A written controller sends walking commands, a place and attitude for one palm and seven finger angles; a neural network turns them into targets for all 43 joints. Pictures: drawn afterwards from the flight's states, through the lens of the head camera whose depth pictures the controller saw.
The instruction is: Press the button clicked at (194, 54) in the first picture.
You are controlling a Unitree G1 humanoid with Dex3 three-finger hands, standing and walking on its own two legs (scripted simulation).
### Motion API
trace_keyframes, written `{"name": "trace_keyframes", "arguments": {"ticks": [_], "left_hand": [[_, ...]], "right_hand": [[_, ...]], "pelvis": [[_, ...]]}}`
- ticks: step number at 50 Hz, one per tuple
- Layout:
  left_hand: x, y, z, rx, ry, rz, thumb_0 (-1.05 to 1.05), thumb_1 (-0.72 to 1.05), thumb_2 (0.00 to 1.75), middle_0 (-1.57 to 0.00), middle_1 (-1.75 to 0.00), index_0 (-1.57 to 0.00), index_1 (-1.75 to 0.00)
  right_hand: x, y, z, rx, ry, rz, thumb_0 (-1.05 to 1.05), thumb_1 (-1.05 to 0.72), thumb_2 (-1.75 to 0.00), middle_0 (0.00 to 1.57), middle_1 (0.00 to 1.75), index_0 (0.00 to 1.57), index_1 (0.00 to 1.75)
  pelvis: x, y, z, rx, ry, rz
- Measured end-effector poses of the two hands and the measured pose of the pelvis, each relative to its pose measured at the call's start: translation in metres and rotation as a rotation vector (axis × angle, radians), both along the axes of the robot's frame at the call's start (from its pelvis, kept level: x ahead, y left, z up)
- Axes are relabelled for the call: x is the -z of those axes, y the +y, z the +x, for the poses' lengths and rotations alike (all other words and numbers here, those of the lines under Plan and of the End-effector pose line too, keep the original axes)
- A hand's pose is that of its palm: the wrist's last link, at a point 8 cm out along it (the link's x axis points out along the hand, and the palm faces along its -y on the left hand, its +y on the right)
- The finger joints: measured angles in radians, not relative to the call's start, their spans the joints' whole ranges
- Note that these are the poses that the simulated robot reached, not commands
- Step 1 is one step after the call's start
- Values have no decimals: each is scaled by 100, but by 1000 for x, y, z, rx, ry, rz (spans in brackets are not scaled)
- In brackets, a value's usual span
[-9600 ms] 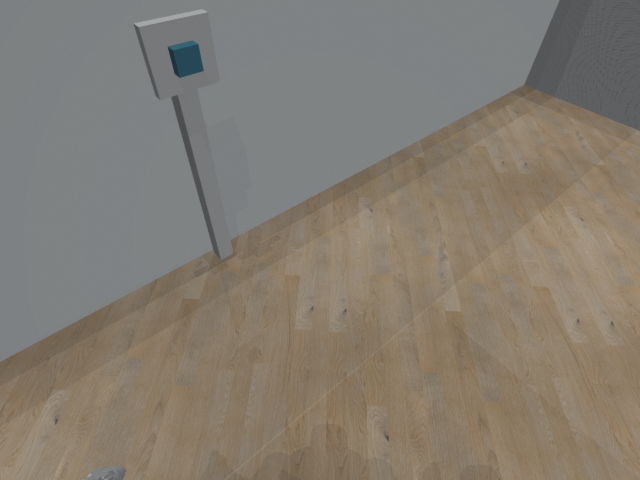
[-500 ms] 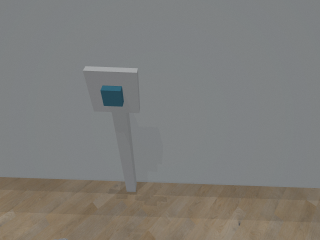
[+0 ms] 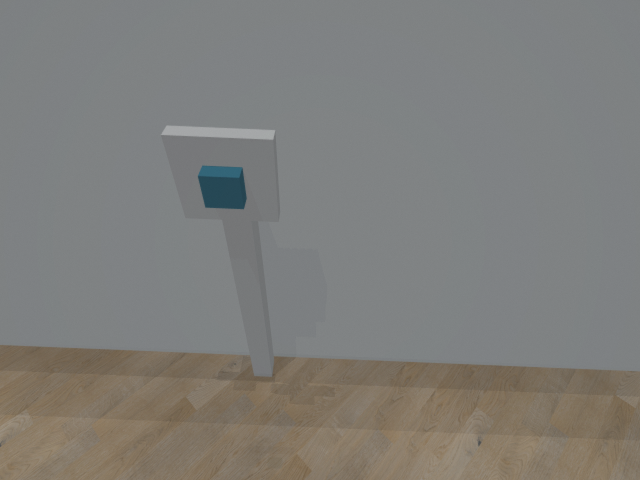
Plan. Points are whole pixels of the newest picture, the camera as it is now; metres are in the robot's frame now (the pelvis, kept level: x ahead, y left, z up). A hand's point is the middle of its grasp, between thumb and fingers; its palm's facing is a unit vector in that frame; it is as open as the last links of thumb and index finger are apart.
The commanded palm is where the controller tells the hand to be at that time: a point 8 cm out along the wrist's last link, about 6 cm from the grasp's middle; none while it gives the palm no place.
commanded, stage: shuffle to correct the standing spot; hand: left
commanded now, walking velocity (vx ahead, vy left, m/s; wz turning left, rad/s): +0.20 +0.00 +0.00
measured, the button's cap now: (223, 186) +0.56 +0.21 +0.06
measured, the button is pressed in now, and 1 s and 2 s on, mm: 0 0 0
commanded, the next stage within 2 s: come to a stop and stand still in 0.24 s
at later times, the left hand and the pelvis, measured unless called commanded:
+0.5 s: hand out of the picture +0.08 +0.19 -0.19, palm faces +0.02 -0.99 -0.12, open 7.4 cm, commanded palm none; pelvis +0.09 +0.03 +0.00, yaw -1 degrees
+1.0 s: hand out of the picture +0.16 +0.20 -0.19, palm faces +0.07 -0.98 -0.17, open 7.3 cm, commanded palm none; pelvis +0.08 +0.03 -0.01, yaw +1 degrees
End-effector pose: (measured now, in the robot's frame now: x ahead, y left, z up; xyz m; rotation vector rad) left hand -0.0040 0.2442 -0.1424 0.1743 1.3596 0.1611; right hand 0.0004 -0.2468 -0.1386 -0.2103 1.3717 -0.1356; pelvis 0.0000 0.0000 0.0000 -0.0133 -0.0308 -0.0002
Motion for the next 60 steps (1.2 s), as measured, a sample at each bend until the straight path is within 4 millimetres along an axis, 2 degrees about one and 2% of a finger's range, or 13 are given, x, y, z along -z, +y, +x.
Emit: {"name": "trace_keyframes", "arguments": {"ticks": [5, 11, 14, 19, 22, 29, 34, 37, 42, 47, 50, 54, 60], "left_hand": [[14, -23, -15, -21, 91, -82, 0, 91, 90, -20, -30, -20, -30], [22, -37, -1, -36, 108, -108, 1, 91, 90, -20, -30, -20, -30], [25, -36, 5, -76, 78, -110, 0, 91, 90, -20, -30, -20, -30], [35, -22, 12, -86, 121, -127, 0, 91, 90, -20, -30, -20, -30], [30, -11, 37, -37, 133, -116, 0, 91, 90, -20, -30, -20, -30], [9, 7, 125, -7, -15, -52, 2, 93, 90, -20, -30, -20, -30], [2, 9, 174, 17, -117, 5, 1, 93, 90, -20, -30, -20, -30], [1, 5, 189, 17, -174, 32, 1, 92, 90, -20, -30, -20, -30], [0, -5, 186, 17, -186, 20, 0, 91, 90, -20, -30, -20, -30], [8, -3, 171, -4, -192, -23, 0, 92, 90, -20, -30, -20, -30], [15, 6, 157, -25, -179, -44, 0, 92, 90, -20, -30, -20, -30], [7, 17, 131, -46, -130, -37, 0, 92, 90, -20, -30, -20, -30], [0, 18, 79, -59, -28, -16, 0, 92, 90, -20, -30, -20, -30]], "right_hand": [[4, 28, -33, 77, 100, 27, 1, -90, -90, 20, 30, 20, 30], [10, 49, -51, 148, 193, 52, 1, -90, -90, 20, 30, 20, 30], [10, 55, -37, 130, 210, 51, 1, -90, -90, 20, 30, 20, 30], [12, 63, 17, 114, 66, 23, 1, -90, -90, 20, 30, 20, 30], [6, 71, 38, 135, 3, 19, 1, -90, -90, 20, 30, 20, 30], [-4, 84, 60, 128, 37, 52, 0, -90, -90, 20, 30, 20, 30], [9, 69, 71, 150, 76, 70, 0, -90, -90, 20, 30, 21, 30], [21, 51, 80, 156, 81, 64, 0, -90, -90, 20, 30, 21, 30], [20, 30, 108, 126, 20, 28, 1, -90, -90, 20, 30, 20, 30], [8, 30, 125, 80, -86, -2, 0, -91, -90, 20, 30, 20, 30], [4, 39, 120, 67, -121, -13, 0, -91, -90, 19, 30, 20, 30], [-5, 53, 106, 50, -93, -2, 1, -92, -90, 20, 30, 20, 30], [-4, 53, 93, 51, -68, 15, 1, -94, -90, 20, 30, 21, 30]], "pelvis": [[4, 6, 18, 9, 2, -3], [12, 7, 42, 6, -3, -19], [13, 11, 49, -25, 1, -28], [18, 28, 64, -9, 4, -25], [12, 31, 77, 18, 1, -12], [-3, 26, 101, 3, 1, -24], [4, 13, 114, -4, -9, -8], [13, 6, 116, -17, -11, -1], [12, 10, 104, -25, -15, -6], [12, 19, 89, -20, -14, -6], [14, 27, 80, -13, -22, -6], [3, 32, 75, -18, -11, -2], [-3, 32, 69, -7, 7, 16]]}}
